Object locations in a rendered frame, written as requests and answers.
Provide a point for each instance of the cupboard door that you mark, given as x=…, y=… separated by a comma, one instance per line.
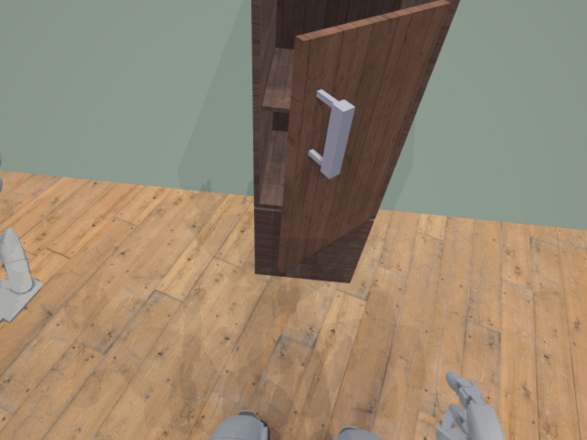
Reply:
x=376, y=64

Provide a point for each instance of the robot right shin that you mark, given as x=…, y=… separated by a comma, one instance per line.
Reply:
x=347, y=428

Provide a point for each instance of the left robot hand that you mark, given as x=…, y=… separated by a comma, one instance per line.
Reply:
x=20, y=289

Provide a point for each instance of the right robot hand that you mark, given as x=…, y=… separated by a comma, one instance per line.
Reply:
x=479, y=422

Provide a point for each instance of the left robot thigh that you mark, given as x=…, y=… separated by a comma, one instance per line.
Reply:
x=240, y=427

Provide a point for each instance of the handle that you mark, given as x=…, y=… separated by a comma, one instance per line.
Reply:
x=340, y=120

